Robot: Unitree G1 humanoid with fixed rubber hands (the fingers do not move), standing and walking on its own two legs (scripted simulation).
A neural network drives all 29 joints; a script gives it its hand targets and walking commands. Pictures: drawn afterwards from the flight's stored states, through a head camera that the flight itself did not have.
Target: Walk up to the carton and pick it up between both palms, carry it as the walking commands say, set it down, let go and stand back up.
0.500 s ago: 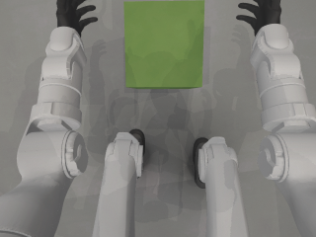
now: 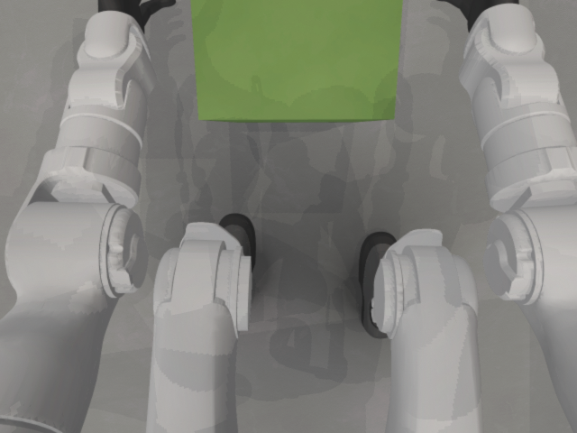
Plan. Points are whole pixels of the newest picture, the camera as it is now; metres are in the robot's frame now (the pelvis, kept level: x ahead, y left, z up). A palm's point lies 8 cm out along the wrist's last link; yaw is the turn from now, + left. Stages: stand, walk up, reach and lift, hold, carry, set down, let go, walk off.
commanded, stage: reach and lift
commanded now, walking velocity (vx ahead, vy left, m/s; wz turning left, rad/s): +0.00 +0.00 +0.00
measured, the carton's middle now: (296, 36) +0.53 +0.04 -0.28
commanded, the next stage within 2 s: none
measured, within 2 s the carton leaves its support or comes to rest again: leaves its support in 1.56 s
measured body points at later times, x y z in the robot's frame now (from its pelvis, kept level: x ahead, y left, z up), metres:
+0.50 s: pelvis +0.00 +0.00 -0.03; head +0.37 +0.00 +0.21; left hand +0.54 +0.22 -0.21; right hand +0.56 -0.15 -0.21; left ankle +0.12 +0.14 -0.37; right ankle +0.10 -0.14 -0.37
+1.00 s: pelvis -0.01 +0.00 -0.02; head +0.37 +0.01 +0.21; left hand +0.55 +0.19 -0.21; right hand +0.56 -0.11 -0.21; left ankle +0.12 +0.14 -0.37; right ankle +0.10 -0.14 -0.37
